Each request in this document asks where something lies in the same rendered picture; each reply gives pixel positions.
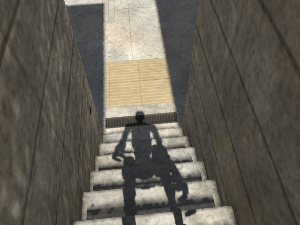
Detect stairs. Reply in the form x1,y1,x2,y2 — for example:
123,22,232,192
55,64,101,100
72,127,237,225

